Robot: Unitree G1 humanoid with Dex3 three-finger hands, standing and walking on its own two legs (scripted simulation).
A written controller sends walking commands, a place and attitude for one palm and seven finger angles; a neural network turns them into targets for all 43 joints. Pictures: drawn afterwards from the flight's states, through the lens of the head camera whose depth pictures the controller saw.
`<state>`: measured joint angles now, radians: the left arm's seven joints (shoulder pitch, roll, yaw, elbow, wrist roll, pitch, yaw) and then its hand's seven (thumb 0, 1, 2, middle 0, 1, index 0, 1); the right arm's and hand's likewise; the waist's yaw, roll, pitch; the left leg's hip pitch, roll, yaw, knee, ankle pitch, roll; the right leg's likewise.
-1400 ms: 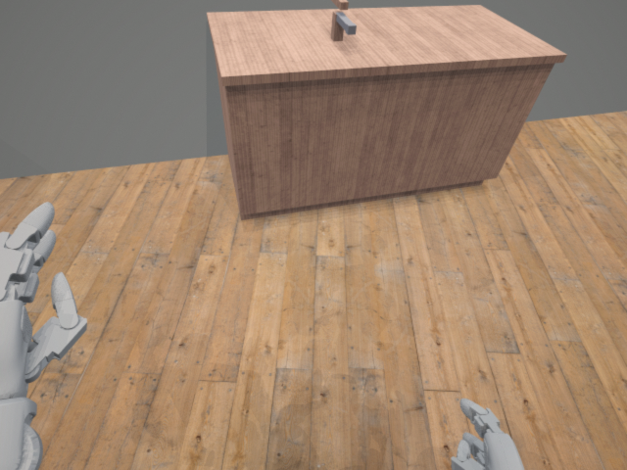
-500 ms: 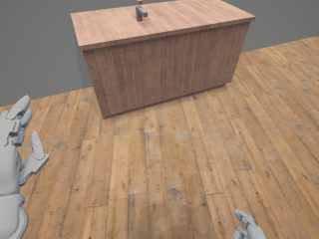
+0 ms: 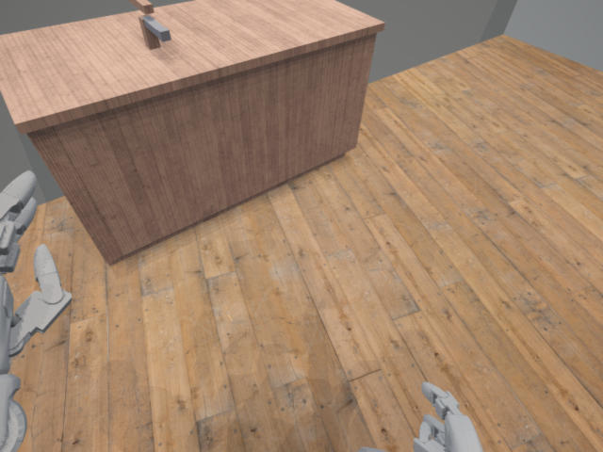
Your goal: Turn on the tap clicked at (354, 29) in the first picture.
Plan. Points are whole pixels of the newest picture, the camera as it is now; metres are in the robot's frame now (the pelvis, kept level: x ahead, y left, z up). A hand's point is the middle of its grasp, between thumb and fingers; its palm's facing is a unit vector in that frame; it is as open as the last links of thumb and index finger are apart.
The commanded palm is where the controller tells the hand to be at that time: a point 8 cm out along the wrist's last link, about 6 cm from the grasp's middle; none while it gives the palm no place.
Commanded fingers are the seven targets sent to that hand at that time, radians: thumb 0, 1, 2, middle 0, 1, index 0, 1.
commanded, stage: walk to a spot facing it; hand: left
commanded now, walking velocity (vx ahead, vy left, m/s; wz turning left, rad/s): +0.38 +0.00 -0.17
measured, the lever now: (164, 34) +1.19 +0.47 +0.03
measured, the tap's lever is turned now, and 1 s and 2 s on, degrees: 0 0 0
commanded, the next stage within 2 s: turn to face it in 1.38 s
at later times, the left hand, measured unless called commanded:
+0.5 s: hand (155, 163) +0.41 +0.21 +0.18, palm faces +0.38 -0.84 -0.37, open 7.4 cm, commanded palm +0.36 +0.25 +0.18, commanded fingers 0.00 0.90 0.90 -0.20 -0.30 -0.20 -0.30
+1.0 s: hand (253, 104) +0.58 +0.11 +0.17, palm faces +0.28 -0.83 -0.48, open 7.4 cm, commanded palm +0.52 +0.17 +0.18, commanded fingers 0.00 0.90 0.90 -0.20 -0.30 -0.20 -0.30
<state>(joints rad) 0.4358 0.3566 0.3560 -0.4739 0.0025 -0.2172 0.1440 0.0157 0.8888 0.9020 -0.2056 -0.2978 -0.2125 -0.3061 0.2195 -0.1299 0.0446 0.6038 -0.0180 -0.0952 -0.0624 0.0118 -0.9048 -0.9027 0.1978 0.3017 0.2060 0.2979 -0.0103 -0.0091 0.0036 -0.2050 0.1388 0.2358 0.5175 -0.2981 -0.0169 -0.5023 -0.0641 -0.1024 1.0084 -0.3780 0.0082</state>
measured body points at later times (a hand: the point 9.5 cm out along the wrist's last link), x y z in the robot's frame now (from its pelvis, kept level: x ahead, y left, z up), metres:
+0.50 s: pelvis +0.18 -0.01 -0.02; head +0.19 +0.01 +0.43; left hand +0.38 +0.26 +0.20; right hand +0.32 -0.29 -0.08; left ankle +0.26 +0.11 -0.74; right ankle +0.11 -0.13 -0.72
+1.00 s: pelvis +0.33 -0.09 +0.00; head +0.36 -0.12 +0.44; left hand +0.56 +0.16 +0.20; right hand +0.44 -0.35 -0.12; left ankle +0.34 +0.06 -0.64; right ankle +0.32 -0.16 -0.74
